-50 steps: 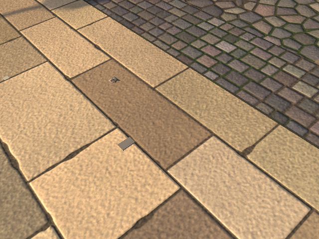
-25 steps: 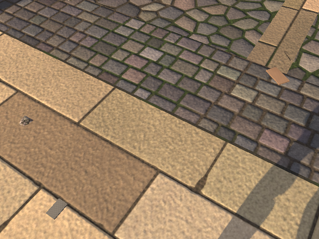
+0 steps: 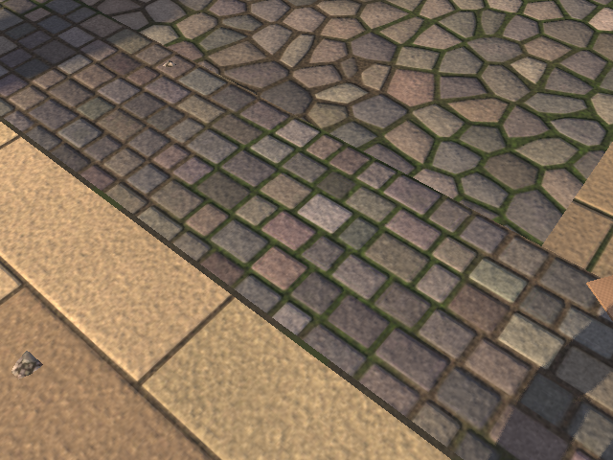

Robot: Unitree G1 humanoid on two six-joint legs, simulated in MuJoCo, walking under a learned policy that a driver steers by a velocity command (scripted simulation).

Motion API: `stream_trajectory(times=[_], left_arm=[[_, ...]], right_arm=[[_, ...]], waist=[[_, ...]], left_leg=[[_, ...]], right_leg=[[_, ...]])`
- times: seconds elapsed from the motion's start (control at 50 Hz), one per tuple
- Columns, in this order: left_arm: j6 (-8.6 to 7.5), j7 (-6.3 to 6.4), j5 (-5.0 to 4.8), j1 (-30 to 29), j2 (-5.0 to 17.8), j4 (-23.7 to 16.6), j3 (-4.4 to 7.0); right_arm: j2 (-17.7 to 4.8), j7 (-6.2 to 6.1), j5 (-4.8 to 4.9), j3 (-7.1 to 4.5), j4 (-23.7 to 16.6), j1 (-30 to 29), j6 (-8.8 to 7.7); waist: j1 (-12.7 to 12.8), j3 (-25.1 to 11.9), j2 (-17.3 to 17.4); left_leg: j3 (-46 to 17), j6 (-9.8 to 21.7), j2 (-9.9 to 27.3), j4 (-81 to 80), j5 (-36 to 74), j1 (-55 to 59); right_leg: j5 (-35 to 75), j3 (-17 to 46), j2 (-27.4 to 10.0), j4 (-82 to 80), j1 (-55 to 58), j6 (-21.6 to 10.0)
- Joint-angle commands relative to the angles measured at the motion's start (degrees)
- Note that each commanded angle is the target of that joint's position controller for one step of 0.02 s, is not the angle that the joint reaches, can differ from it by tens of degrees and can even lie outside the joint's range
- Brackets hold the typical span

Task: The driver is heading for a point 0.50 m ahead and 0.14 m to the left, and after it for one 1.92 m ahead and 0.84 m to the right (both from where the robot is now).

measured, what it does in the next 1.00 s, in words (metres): walks ahead: left foot, then right foot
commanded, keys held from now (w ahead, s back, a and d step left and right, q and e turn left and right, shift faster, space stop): w+q+shift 0.30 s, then w+e+shift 0.70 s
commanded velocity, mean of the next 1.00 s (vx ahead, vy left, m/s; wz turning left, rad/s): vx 1.00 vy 0.00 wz -0.01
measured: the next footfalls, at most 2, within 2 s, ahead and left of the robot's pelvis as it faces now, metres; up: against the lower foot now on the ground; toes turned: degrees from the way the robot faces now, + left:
left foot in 0.30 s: +0.46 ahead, +0.09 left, +0.00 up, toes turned +20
right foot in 0.76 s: +0.91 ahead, +0.12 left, +0.00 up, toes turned +6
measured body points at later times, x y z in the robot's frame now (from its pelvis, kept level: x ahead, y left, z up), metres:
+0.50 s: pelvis +0.46 +0.08 -0.01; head +0.47 +0.08 +0.44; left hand +0.53 +0.35 -0.11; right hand +0.57 -0.18 -0.14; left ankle +0.43 +0.07 -0.73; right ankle +0.55 -0.09 -0.64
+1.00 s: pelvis +0.94 +0.15 +0.00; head +0.95 +0.15 +0.45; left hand +0.89 +0.43 -0.13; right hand +1.18 -0.06 -0.05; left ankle +1.09 +0.35 -0.66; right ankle +0.87 +0.11 -0.73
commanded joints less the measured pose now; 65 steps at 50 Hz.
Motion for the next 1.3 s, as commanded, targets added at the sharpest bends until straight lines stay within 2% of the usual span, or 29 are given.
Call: stream_trajectory(times=[0.02,0.1,0.18,0.22,0.26,0.28,0.3,0.32,0.34,0.4,0.46,0.5,0.6,0.66,0.7,0.74,0.76,0.78,0.8,0.84,0.9,1.08,1.12,1.16,1.18,1.2,1.22,1.26,1.3], left_arm=[[-2.17,-0.24,-1.81,4.73,3.84,0.01,1.26],[-3.28,-0.22,-1.53,4.44,2.76,1.63,1.04],[-3.13,0.96,-1.55,7.02,7.34,2.87,1.7],[-1.81,1.87,-1.53,9.17,10.71,2.64,2.39],[0.4,2.65,-0.88,5.54,14.3,1.04,3.53],[1.38,2.4,-0.48,3.35,14.5,-0.11,3.72],[1.49,1.43,-1.02,1.87,12.52,-0.72,3.66],[0.49,0.56,-0.53,10.54,2.84,-4.89,0.94],[-1.06,0.84,-1.32,6.37,5.73,-7.64,0.61],[-0.71,0.9,-1.33,3.54,5.58,-4.71,-0.08],[2.97,-1.07,-1.42,4.75,3.39,-2.38,-0.47],[3.28,-1.63,-2.53,-2.1,2.95,-4.26,-0.47],[1.61,-2.9,-2.87,-12.36,0.43,-6.54,-1.49],[1.41,-3.44,-2.51,-9.95,1.86,-5.27,-1.3],[1.97,-3.04,-1.78,-3.07,5.6,-3.08,-0.17],[2.5,-2.21,-2.04,21.92,11.42,4.1,2.73],[3.37,-1.37,-4.08,29.55,13.0,5.76,4.76],[3.54,-1.07,-2.1,22.13,16.48,5.59,4.8],[3.66,-0.67,-1.99,17.81,16.19,3.03,5.28],[3.73,0.28,-1.7,11.84,7.65,2.5,3.58],[1.37,0.44,-2.24,8.84,8.14,1.75,2.96],[0.44,-0.3,-3.35,13.41,12.1,0.67,5.5],[0.47,0.18,-2.92,12.08,13.69,0.05,5.89],[-0.35,-0.28,-2.39,6.69,14.8,-1.35,5.97],[-1.12,0.05,-1.93,5.11,5.72,-3.5,3.53],[-0.78,-0.22,-5.35,13.47,1.79,-7.66,1.64],[0.75,0.53,-3.24,7.86,7.29,-4.93,1.96],[1.86,-0.89,-1.59,0.55,8.38,-5.46,2.56],[3.34,-2.57,-0.64,-2.14,5.14,-7.53,1.84]], right_arm=[[1.44,1.45,-0.96,0.33,-5.19,-1.4,1.91],[1.2,2.87,-0.85,1.07,-9.52,-11.54,2.24],[0.11,4.21,-0.81,1.77,-11.82,-18.52,1.79],[-2.09,3.71,-0.56,1.22,-10.49,-15.11,1.66],[-6.02,2.56,-0.32,-0.52,-6.56,0.45,1.77],[-8.73,1.45,-0.38,-2.21,-2.74,12.35,1.7],[-11.36,-0.04,0.97,-4.29,-1.84,13.32,2.35],[-16.85,-0.29,-1.82,-4.45,-4.3,3.32,2.87],[-16.35,-0.64,-1.53,-4.9,-6.44,5.37,3.16],[-7.62,-1.79,-1.78,-2.47,-4.04,0.46,0.3],[-4.07,-1.62,-1.08,-1.01,-2.15,-0.3,-3.29],[-4.05,-0.75,-0.9,-1.01,-0.69,3.46,-4.68],[-2.34,-0.89,0.09,0.33,1.02,7.32,-6.04],[-5.47,-2.69,-0.1,0.45,1.11,7.36,-6.22],[-7.48,-4.69,-1.15,-0.17,1.19,5.87,-4.7],[-10.53,-5.62,-2.66,-1.29,-1.66,-3.0,-2.52],[-11.05,-5.02,-1.64,-1.93,-3.2,-11.42,-2.49],[0.57,-3.51,-2.1,1.33,-7.95,-5.35,-4.1],[-0.63,-2.9,-0.43,2.29,-10.8,-2.31,-5.02],[-3.39,-1.68,-2.21,2.61,-11.42,-7.67,-6.06],[-2.29,-1.26,-4.72,3.78,-11.86,-7.52,-2.1],[-1.94,-0.56,-1.27,4.67,-19.03,-24.52,-2.21],[-5.17,-1.4,-1.28,3.2,-17.42,-18.6,-2.68],[-10.6,-3.16,-1.47,0.42,-12.63,2.68,-3.39],[-14.51,-4.31,-3.03,-1.11,-10.46,15.77,-3.45],[-19.36,-3.69,-4.14,-2.34,-11.14,8.26,-2.84],[-11.6,-3.3,-3.54,-1.77,-12.9,1.3,-2.28],[-4.85,-2.78,-3.15,-0.12,-11.1,-1.21,-2.06],[-3.02,-2.69,-2.37,0.4,-6.78,2.74,-2.73]], waist=[[0.39,0.09,-8.04],[-0.56,4.9,-6.2],[-0.46,6.81,-3.68],[-2.74,2.61,-5.94],[-11.46,-5.81,-8.85],[-15.96,-10.95,-7.51],[-15.6,-9.99,1.26],[-1.08,-9.52,13.62],[-5.85,-19.0,5.74],[0.95,-0.31,-8.76],[3.98,3.08,-7.37],[1.2,6.9,-5.04],[-2.39,5.87,-1.94],[-0.11,1.41,2.54],[4.77,-1.73,5.09],[18.13,-10.52,4.4],[25.1,-11.56,-6.24],[9.09,-10.27,-18.17],[8.69,-21.99,-12.78],[3.38,-3.46,4.49],[-1.86,4.53,4.85],[7.2,0.93,-5.31],[4.17,-3.93,-5.65],[-7.98,-15.74,-4.45],[-11.13,-23.67,6.29],[-2.05,-29.94,26.05],[-3.14,-19.18,11.16],[-3.08,-7.38,-0.58],[-1.41,-2.93,2.53]], left_leg=[[-2.03,-0.38,5.61,0.72,2.82,-14.74],[2.36,0.06,4.63,-9.65,14.91,-16.71],[11.03,3.54,-0.22,-27.84,20.75,-7.41],[14.37,5.05,-5.08,-29.76,17.02,-1.78],[12.68,7.3,-8.1,-29.08,9.59,14.1],[9.04,8.93,-9.13,-31.64,4.8,27.64],[2.35,10.76,-7.6,-37.65,0.23,36.32],[-26.0,17.45,7.35,-40.46,4.73,46.5],[-42.15,21.98,13.28,-54.04,-9.96,50.01],[-27.97,12.44,10.72,-60.74,-7.17,22.74],[-13.76,7.45,5.5,-65.25,-1.01,10.04],[-5.81,2.82,3.39,-66.92,15.02,11.94],[8.77,-3.55,0.19,-69.03,43.9,20.34],[11.78,-6.33,3.33,-62.75,73.69,30.69],[12.25,-7.39,6.04,-52.06,84.98,35.1],[11.18,-7.17,6.67,-20.01,84.69,26.83],[12.48,-7.11,-5.05,10.52,41.44,13.56],[4.18,-8.84,-9.76,29.0,-15.07,-15.29],[-6.63,-8.16,-7.73,31.37,-14.07,-23.68],[-6.49,-5.21,-0.97,12.93,-4.49,-21.69],[-3.79,-7.84,2.88,-0.19,-5.4,-11.72],[0.76,-7.9,-1.11,-41.57,19.72,1.69],[0.26,-6.84,-3.75,-44.68,13.36,10.81],[-2.75,-4.68,0.52,-41.76,3.28,35.61],[-17.6,-3.93,15.82,-42.33,-16.77,49.2],[-53.56,2.87,28.37,-57.08,-30.35,54.8],[-48.17,3.0,23.82,-58.85,-38.47,46.2],[-25.47,0.93,17.85,-57.34,-14.02,32.92],[-13.47,-1.06,14.44,-58.35,-1.13,26.99]], right_leg=[[3.54,13.03,-15.96,-19.37,9.84,-3.64],[18.52,-1.87,-11.02,-22.38,8.06,-2.15],[42.15,-9.85,-10.2,-22.82,12.19,-0.35],[67.6,-10.31,-11.14,-13.95,19.54,0.57],[79.05,-8.74,-13.67,6.41,19.25,-0.27],[71.53,-6.84,-13.77,23.32,13.21,-1.46],[32.27,-6.87,-4.48,46.66,0.94,-0.07],[-15.11,-1.43,2.47,66.55,-24.55,2.48],[-11.1,10.17,2.05,68.36,-30.16,1.36],[-2.96,10.37,-6.15,54.67,-25.24,-0.61],[-0.2,12.17,-8.93,45.2,-18.31,-0.13],[6.35,11.66,-7.66,36.59,-22.73,-1.09],[25.15,0.57,-1.96,13.5,-19.15,-4.88],[26.37,-3.31,3.15,7.84,-13.97,-7.03],[19.82,-4.16,6.92,6.25,-7.27,-8.25],[13.77,1.16,7.39,5.32,14.91,-12.26],[14.55,8.5,3.17,-2.06,26.08,-15.45],[27.78,26.51,-5.68,8.9,38.28,-22.11],[-0.12,49.15,-13.8,-4.82,44.66,-30.93],[-15.23,46.77,-11.14,-18.01,20.09,-22.68],[-7.69,36.12,-3.52,-20.74,-2.92,-19.59],[24.99,30.02,0.9,-15.44,5.31,-11.81],[37.15,30.78,0.53,-5.97,9.56,-9.32],[35.18,28.04,3.61,19.22,1.14,-7.0],[-1.0,22.83,6.71,39.04,-9.25,-7.64],[-16.29,16.55,9.62,52.4,-25.41,-5.89],[-8.55,14.69,3.55,54.71,-31.2,-6.41],[-2.06,12.48,-0.36,49.07,-29.58,-5.23],[-1.86,12.25,-2.99,47.09,-28.92,-4.68]])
